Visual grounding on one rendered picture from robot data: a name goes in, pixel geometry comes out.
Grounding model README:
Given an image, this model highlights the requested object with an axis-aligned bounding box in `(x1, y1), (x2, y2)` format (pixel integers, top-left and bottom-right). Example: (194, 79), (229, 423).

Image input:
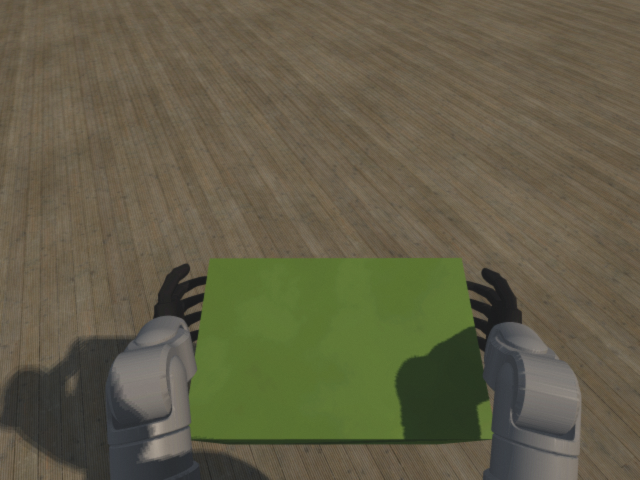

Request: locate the robot right forearm
(483, 322), (582, 480)

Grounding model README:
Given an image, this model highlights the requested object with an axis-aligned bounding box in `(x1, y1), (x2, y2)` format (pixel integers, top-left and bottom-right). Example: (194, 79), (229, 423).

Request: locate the right robot hand
(466, 268), (522, 352)

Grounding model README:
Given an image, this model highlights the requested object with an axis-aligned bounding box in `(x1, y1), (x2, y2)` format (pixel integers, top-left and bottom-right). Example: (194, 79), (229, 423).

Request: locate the left robot hand
(153, 263), (207, 342)

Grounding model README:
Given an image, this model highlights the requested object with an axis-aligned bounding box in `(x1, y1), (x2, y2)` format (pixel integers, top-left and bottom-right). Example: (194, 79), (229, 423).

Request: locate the robot left forearm
(105, 316), (201, 480)

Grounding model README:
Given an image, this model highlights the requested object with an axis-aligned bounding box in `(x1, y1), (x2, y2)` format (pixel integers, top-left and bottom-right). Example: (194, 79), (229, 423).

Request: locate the carton
(188, 258), (494, 445)

